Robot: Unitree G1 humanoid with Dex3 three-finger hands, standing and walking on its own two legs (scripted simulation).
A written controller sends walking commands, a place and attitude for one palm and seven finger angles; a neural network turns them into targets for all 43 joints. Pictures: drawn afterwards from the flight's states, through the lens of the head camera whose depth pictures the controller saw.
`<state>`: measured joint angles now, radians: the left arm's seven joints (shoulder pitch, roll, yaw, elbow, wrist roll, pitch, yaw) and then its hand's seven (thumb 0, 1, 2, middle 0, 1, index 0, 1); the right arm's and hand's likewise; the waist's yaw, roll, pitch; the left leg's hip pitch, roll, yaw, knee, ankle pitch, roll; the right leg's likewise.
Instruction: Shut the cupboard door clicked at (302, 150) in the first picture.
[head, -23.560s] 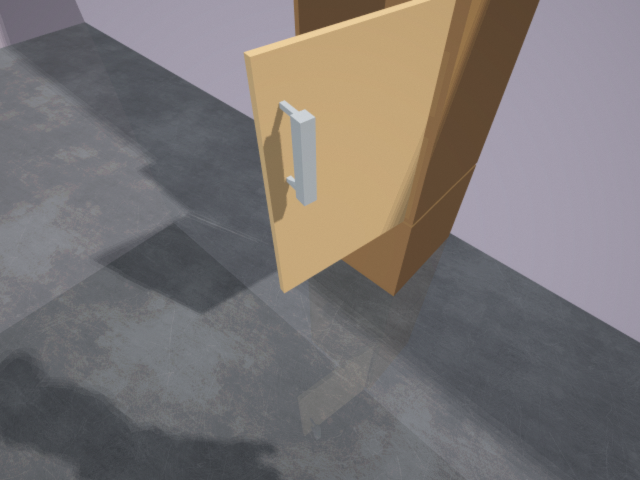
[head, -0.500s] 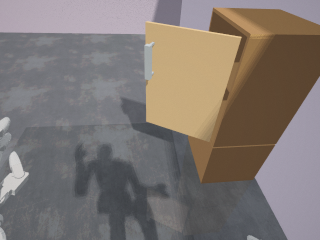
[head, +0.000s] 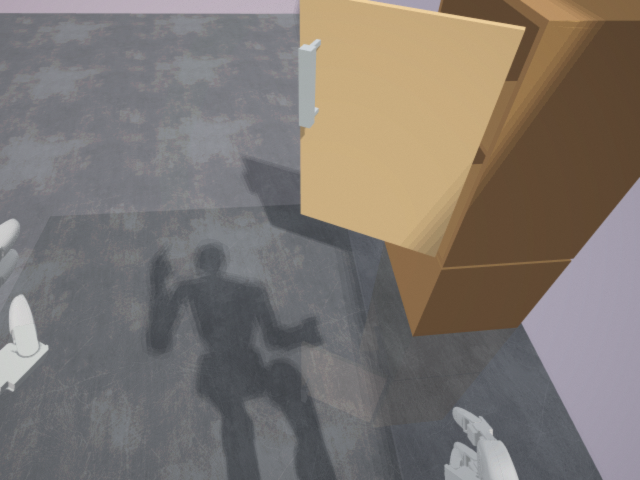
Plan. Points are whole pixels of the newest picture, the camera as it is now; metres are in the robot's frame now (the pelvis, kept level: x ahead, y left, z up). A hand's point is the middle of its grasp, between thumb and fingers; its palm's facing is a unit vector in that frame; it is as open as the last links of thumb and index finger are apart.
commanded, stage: let the arm hang, fingers relaxed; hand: left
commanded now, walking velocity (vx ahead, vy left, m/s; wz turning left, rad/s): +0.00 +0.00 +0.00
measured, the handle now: (311, 84) +0.86 +0.08 +0.09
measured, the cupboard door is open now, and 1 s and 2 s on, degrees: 61 61 61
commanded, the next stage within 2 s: look to check the result in 1.16 s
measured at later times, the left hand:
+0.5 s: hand out of the picture -0.06 +0.20 -0.18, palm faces +0.06 -0.98 -0.17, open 7.0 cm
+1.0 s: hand out of the picture -0.08 +0.17 -0.17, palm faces +0.06 -0.99 -0.15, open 7.3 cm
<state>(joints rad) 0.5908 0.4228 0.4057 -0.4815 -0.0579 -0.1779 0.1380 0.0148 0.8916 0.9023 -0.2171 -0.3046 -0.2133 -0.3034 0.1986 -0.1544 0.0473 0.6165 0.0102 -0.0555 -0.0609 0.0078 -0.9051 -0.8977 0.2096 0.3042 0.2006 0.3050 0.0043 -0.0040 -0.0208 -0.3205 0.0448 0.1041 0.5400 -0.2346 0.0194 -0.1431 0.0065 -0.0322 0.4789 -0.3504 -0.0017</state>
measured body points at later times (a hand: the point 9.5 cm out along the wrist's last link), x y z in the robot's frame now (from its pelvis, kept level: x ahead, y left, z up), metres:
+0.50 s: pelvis -0.04 +0.01 +0.00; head -0.03 +0.04 +0.45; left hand -0.06 +0.25 -0.16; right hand -0.02 -0.24 -0.14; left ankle +0.03 +0.10 -0.73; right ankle -0.06 -0.11 -0.73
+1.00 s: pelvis -0.05 +0.02 +0.01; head -0.06 +0.02 +0.45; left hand -0.08 +0.22 -0.16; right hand -0.06 -0.20 -0.16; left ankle +0.03 +0.10 -0.73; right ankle -0.06 -0.11 -0.73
